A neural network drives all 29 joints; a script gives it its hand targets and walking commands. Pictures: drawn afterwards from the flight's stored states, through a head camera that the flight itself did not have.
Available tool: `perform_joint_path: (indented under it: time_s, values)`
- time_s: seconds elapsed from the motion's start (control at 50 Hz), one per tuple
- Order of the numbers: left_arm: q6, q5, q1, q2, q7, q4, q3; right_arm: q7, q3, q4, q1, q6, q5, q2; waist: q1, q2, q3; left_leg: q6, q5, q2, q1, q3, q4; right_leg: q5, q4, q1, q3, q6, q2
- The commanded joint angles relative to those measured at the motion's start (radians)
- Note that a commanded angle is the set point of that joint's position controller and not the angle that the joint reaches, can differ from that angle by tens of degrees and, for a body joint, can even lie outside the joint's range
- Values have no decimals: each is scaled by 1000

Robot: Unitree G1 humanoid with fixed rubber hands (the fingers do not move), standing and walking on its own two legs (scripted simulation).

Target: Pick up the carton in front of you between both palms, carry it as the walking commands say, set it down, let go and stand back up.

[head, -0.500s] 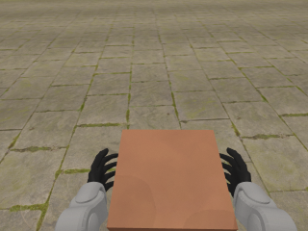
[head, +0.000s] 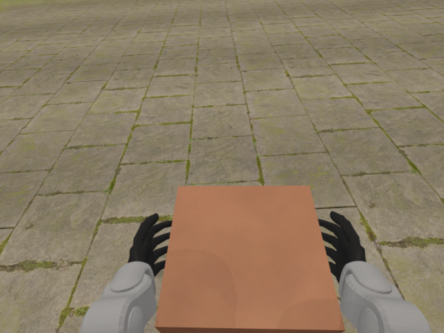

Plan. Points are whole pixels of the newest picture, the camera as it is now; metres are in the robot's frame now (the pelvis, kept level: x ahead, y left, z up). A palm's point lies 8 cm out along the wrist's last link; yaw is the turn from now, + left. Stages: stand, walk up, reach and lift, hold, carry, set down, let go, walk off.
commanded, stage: carry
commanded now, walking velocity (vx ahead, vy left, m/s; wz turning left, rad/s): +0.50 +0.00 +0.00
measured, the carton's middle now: (243, 277) +0.24 +0.00 +0.03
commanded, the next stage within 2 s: none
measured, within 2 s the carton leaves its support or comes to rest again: neither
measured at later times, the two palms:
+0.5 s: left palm (166, 134) +0.56 +0.17 +0.11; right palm (292, 128) +0.56 -0.13 +0.11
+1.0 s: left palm (187, 87) +0.81 +0.15 +0.11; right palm (286, 82) +0.81 -0.15 +0.11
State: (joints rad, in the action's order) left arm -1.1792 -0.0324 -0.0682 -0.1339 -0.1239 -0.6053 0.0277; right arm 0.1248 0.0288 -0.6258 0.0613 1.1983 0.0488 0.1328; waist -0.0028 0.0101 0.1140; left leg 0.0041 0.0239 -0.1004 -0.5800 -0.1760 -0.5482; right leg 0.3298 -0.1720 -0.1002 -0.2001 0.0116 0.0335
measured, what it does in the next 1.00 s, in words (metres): walks ahead: left foot, then right foot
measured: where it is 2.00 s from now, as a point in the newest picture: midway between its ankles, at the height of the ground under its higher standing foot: (236, 285)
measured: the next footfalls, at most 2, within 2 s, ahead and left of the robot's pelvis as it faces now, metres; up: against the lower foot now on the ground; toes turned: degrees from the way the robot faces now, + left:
left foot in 0.06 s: +0.24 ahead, +0.11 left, +0.00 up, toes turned +11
right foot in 0.58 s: +0.60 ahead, -0.10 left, +0.00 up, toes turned +1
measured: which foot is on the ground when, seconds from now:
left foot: up 0.00-0.04, down 0.06-0.62, up 0.64-0.92, down 0.94-1.00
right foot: down 0.00-0.10, up 0.12-0.56, down 0.58-1.00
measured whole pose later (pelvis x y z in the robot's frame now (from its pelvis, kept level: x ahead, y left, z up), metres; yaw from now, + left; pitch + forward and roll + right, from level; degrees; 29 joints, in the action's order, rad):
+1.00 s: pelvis +0.58 +0.00 +0.00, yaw +0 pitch +2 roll +0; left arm -1.19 -0.05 -0.04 -0.13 -0.12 -0.58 0.04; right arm 0.13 0.02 -0.59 0.04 1.20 0.06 0.13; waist 0.00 0.01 0.11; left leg 0.02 0.18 -0.09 -0.29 -0.15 -0.45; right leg 0.26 -0.44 0.21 -0.21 -0.03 0.04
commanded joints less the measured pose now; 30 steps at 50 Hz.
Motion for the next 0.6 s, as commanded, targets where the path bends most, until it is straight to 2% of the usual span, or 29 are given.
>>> perform_joint_path:
  time_s: [0.0,0.02,0.04,0.06,0.08,0.1,0.12,0.14,0.16,0.18,0.2,0.3,0.36,0.4,0.46,0.5,0.54,0.56,0.58]
  values:
    - [-23,230,333,-615,79,-53,-572,-72,-606,-33,-348,13,-255,640,-8,-180,-17,-31,1,42,100,-55,54,-679,-58,10,18,-92,221]
    - [-26,234,342,-613,76,-60,-577,-71,-598,-26,-341,14,-256,639,4,-174,33,-36,30,79,236,-93,73,-779,-175,30,-22,-72,203]
    - [-30,238,353,-614,75,-72,-586,-71,-585,-10,-320,14,-252,637,24,-122,101,-36,88,122,429,-121,110,-783,-378,90,-62,-49,154]
    - [-34,241,370,-610,74,-77,-591,-72,-575,-10,-301,15,-246,634,48,-12,167,-45,209,-6,616,55,144,-555,-624,241,-52,-27,123]
    - [-37,253,360,-629,77,-100,-606,-77,-566,5,-316,8,-250,631,38,276,275,-201,382,-301,842,582,266,-225,-950,562,-5,27,-5]
    - [-33,263,383,-655,85,-101,-625,-86,-581,1,-312,4,-266,687,26,288,243,-222,170,-340,825,718,372,116,-1098,686,138,10,-37]
    - [-24,264,388,-716,95,-84,-640,-99,-594,-26,-336,-4,-282,729,22,212,234,-203,17,-312,785,565,335,107,-1155,699,199,-19,32]
    - [-13,262,392,-770,107,-73,-646,-111,-609,-30,-349,-14,-285,779,20,107,238,-178,-91,-285,736,453,300,55,-1130,691,210,-32,68]
    - [-1,255,397,-812,116,-57,-649,-123,-622,-30,-368,-25,-287,815,17,45,216,-145,-128,-259,665,361,305,1,-1055,677,207,-38,97]
    - [10,245,392,-836,121,-42,-654,-132,-631,-24,-376,-34,-287,835,12,60,210,-112,-74,-230,619,291,330,-46,-981,649,196,-37,112]
    - [19,234,376,-848,123,-27,-655,-140,-637,-18,-369,-41,-286,840,10,87,212,-100,-46,-211,603,249,349,-81,-945,632,171,-34,101]
    - [38,201,334,-828,109,-19,-658,-160,-634,-16,-330,-53,-287,781,11,134,122,-113,-8,-173,620,144,423,-189,-726,736,93,8,94]
    - [26,215,351,-787,95,-50,-658,-148,-616,-36,-327,-46,-285,727,15,129,57,-123,-33,-156,640,104,441,-257,-593,779,63,21,94]
    - [10,221,353,-745,85,-60,-649,-132,-598,-34,-315,-34,-276,685,17,124,16,-126,-84,-146,645,74,436,-288,-506,776,39,20,83]
    - [-17,228,357,-685,74,-66,-631,-107,-575,-28,-309,-12,-262,635,20,133,-44,-120,-162,-138,645,38,432,-313,-381,734,-7,-5,53]
    - [-29,236,366,-663,70,-69,-617,-94,-571,-31,-313,-1,-256,621,17,147,-53,-90,-388,-136,665,0,369,-355,-314,654,-28,-20,30]
    - [-34,239,342,-656,69,-62,-605,-86,-574,-44,-327,7,-257,622,-5,156,41,-38,-602,-105,651,-74,154,-394,-262,412,-92,-24,-45]
    - [-33,238,337,-658,70,-64,-602,-85,-578,-49,-332,9,-262,624,-18,114,91,-5,-558,-63,587,-96,-13,-464,-192,245,-84,-23,-46]
    - [-35,234,336,-657,72,-69,-593,-83,-583,-51,-342,11,-263,620,-26,17,166,22,-252,-26,454,-74,-213,-684,-216,60,60,-25,93]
